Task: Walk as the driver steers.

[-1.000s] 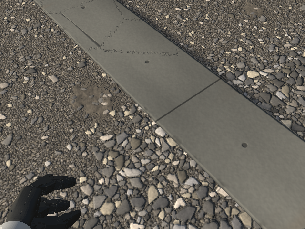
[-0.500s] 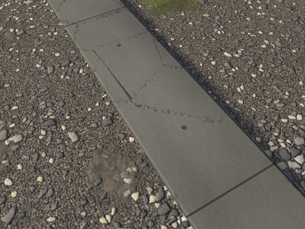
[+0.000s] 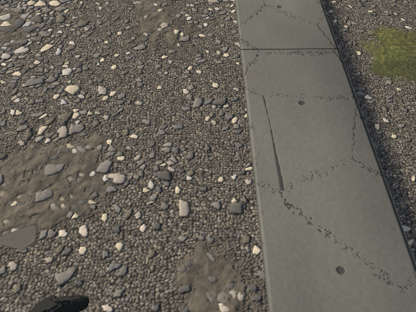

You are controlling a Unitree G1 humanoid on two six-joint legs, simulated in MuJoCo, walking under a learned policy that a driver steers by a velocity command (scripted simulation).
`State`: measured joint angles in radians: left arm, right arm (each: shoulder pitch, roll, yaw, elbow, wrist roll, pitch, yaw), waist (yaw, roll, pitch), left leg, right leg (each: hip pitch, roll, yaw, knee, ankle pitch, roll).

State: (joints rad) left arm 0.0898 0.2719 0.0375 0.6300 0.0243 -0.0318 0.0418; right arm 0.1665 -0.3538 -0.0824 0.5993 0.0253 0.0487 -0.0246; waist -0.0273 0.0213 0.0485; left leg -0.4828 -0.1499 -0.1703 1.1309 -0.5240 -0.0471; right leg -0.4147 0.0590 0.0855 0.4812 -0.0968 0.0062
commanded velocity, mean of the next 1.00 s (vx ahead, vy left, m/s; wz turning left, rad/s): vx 0.26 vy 0.00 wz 0.68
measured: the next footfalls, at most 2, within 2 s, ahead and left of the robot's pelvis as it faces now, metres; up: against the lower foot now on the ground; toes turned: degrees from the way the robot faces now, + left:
left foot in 0.32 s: +0.03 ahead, +0.14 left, +0.00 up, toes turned +21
right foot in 0.76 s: +0.15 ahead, -0.05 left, +0.00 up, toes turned +37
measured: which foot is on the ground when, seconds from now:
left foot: up 0.00-0.30, down 0.32-0.76, up 0.78-1.00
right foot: down 0.00-0.32, up 0.34-0.74, down 0.76-1.00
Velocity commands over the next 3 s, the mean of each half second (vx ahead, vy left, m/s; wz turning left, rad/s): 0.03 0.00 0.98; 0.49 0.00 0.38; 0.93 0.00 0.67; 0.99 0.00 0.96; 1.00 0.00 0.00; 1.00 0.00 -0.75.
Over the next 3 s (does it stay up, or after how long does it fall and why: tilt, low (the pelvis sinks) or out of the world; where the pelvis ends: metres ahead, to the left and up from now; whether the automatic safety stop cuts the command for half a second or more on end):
stays up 0.77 1.79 -0.01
